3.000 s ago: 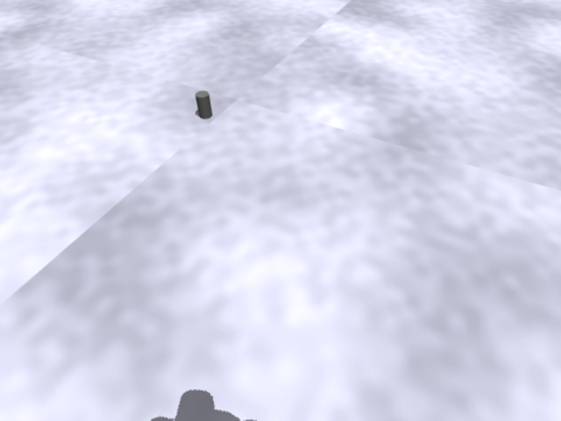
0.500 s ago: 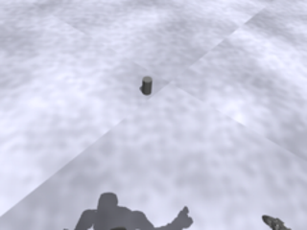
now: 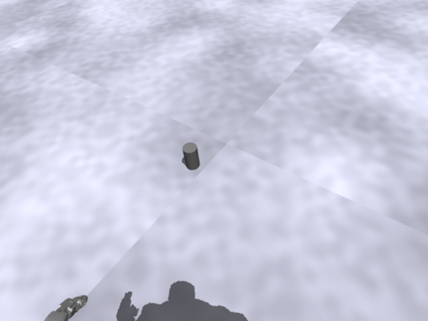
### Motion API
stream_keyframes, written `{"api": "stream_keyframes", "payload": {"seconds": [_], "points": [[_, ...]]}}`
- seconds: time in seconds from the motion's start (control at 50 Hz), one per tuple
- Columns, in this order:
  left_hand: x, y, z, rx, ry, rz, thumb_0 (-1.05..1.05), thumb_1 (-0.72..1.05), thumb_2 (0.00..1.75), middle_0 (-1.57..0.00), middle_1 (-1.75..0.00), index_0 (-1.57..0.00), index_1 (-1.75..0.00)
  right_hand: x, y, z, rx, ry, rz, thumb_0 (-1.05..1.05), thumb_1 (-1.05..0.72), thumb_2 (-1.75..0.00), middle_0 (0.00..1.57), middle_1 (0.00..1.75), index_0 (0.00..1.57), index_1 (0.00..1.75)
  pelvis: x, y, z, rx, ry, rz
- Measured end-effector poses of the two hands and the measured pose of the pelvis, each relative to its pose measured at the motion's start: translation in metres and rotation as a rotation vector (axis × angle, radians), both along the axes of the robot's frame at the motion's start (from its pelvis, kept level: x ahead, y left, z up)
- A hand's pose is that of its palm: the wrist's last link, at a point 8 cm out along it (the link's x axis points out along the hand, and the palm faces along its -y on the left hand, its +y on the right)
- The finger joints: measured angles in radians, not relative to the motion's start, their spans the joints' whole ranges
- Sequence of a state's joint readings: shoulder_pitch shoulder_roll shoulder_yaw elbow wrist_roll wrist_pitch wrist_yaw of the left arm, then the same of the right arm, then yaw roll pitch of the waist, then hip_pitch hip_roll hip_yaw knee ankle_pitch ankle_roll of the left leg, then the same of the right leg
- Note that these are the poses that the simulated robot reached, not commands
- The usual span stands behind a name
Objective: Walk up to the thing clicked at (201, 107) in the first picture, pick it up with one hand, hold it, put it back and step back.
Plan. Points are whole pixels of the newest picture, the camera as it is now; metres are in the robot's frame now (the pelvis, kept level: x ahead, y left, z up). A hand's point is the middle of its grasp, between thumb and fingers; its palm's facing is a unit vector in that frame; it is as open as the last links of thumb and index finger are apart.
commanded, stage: walk up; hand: left
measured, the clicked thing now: (191, 156) +1.11 +0.20 -0.68
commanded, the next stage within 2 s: none
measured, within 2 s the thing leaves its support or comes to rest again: neither
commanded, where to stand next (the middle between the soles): +0.77 -0.01 m, yaw +1 degrees
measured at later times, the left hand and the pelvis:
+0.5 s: hand (93, 301) +0.21 +0.29 -0.16, palm faces +0.02 -0.94 -0.33, open 7.4 cm; pelvis +0.21 +0.02 +0.00, yaw +2 degrees
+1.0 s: hand (135, 188) +0.48 +0.24 -0.10, palm faces +0.00 -0.90 -0.44, open 7.4 cm; pelvis +0.40 -0.04 +0.00, yaw +0 degrees
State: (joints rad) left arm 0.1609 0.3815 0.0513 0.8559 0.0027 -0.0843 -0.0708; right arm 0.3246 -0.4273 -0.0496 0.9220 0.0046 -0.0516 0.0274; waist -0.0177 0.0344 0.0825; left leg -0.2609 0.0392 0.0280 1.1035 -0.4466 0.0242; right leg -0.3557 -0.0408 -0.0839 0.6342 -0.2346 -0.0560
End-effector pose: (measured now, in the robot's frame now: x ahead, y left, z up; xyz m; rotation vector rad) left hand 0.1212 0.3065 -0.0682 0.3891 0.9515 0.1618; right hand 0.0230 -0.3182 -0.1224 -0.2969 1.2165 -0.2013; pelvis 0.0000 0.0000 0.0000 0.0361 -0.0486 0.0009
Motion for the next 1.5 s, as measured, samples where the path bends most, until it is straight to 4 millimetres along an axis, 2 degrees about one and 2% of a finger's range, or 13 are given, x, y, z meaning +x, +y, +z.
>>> {"api": "stream_keyframes", "payload": {"seconds": [0.12,0.3,0.4,0.48,0.58,0.7,0.84,0.94,1.06,1.18,1.3,1.42,1.5], "points": [[0.002,-0.006,0.008,0.010,0.071,0.058,0.00,0.90,0.90,-0.21,-0.30,-0.21,-0.30,0.086,-0.007,0.019,0.018,-0.096,0.047,0.01,-0.90,-0.90,0.20,0.30,0.21,0.29,0.047,-0.010,0.015,-0.014,-0.008,-0.011],[0.012,0.009,-0.012,-0.009,0.187,0.143,0.00,0.90,0.90,-0.21,-0.30,-0.21,-0.30,0.185,-0.006,0.033,-0.021,-0.072,0.114,0.01,-0.90,-0.90,0.20,0.30,0.20,0.29,0.121,-0.006,0.012,-0.062,0.001,0.022],[0.036,0.025,-0.040,-0.036,0.251,0.184,0.01,0.90,0.90,-0.21,-0.30,-0.21,-0.30,0.257,0.014,0.034,-0.050,-0.103,0.160,0.01,-0.90,-0.90,0.20,0.30,0.20,0.29,0.173,0.008,-0.002,-0.073,0.010,0.038],[0.072,0.030,-0.054,-0.057,0.287,0.187,0.01,0.90,0.90,-0.20,-0.30,-0.21,-0.30,0.304,0.032,0.039,-0.067,-0.182,0.175,0.01,-0.90,-0.90,0.20,0.30,0.21,0.29,0.206,0.021,-0.005,-0.043,0.003,0.034],[0.137,0.030,-0.042,-0.073,0.244,0.118,0.01,0.90,0.90,-0.20,-0.30,-0.21,-0.30,0.325,0.040,0.053,-0.055,-0.218,0.113,0.01,-0.90,-0.90,0.21,0.30,0.21,0.30,0.242,0.025,0.008,-0.042,-0.013,0.027],[0.205,0.029,-0.027,-0.056,0.190,0.083,0.00,0.90,0.90,-0.20,-0.30,-0.21,-0.30,0.334,0.027,0.050,-0.047,-0.155,0.080,0.01,-0.90,-0.90,0.21,0.30,0.21,0.30,0.285,0.017,0.014,-0.021,-0.014,0.015],[0.280,0.011,-0.012,0.011,0.196,0.050,0.00,0.90,0.90,-0.20,-0.30,-0.20,-0.30,0.357,-0.013,0.024,-0.023,-0.079,0.024,0.01,-0.90,-0.90,0.21,0.30,0.21,0.30,0.343,-0.009,0.006,0.012,0.008,-0.001],[0.331,-0.014,-0.005,0.060,0.124,0.056,0.00,0.90,0.90,-0.20,-0.30,-0.21,-0.30,0.393,-0.039,-0.003,-0.004,-0.022,0.017,0.01,-0.90,-0.90,0.20,0.30,0.21,0.30,0.383,-0.034,-0.004,-0.016,0.002,0.007],[0.353,-0.038,0.012,0.045,0.103,0.095,0.00,0.90,0.90,-0.21,-0.30,-0.21,-0.30,0.454,-0.042,0.006,0.034,-0.044,0.053,0.01,-0.90,-0.90,0.20,0.30,0.20,0.29,0.421,-0.046,0.013,0.003,-0.005,0.004],[0.366,-0.041,0.007,0.029,0.143,0.111,0.00,0.90,0.90,-0.21,-0.30,-0.21,-0.30,0.506,-0.042,0.018,0.030,-0.077,0.075,0.01,-0.90,-0.90,0.20,0.30,0.20,0.29,0.455,-0.048,0.016,-0.027,-0.010,0.017],[0.383,-0.026,-0.012,-0.001,0.163,0.143,0.00,0.90,0.90,-0.21,-0.30,-0.21,-0.30,0.558,-0.030,0.028,-0.003,-0.071,0.124,0.01,-0.90,-0.90,0.20,0.30,0.20,0.29,0.491,-0.037,0.010,-0.053,-0.014,0.041],[0.413,0.003,-0.046,-0.028,0.208,0.159,0.01,0.90,0.90,-0.21,-0.30,-0.21,-0.30,0.619,-0.007,0.034,-0.060,-0.145,0.152,0.01,-0.90,-0.90,0.20,0.30,0.20,0.29,0.534,-0.012,-0.007,-0.038,-0.010,0.053],[0.445,0.008,-0.048,-0.042,0.230,0.131,0.01,0.90,0.90,-0.21,-0.30,-0.21,-0.30,0.635,0.005,0.044,-0.066,-0.191,0.121,0.01,-0.90,-0.90,0.20,0.30,0.21,0.29,0.553,-0.001,-0.002,-0.053,-0.021,0.049]]}}
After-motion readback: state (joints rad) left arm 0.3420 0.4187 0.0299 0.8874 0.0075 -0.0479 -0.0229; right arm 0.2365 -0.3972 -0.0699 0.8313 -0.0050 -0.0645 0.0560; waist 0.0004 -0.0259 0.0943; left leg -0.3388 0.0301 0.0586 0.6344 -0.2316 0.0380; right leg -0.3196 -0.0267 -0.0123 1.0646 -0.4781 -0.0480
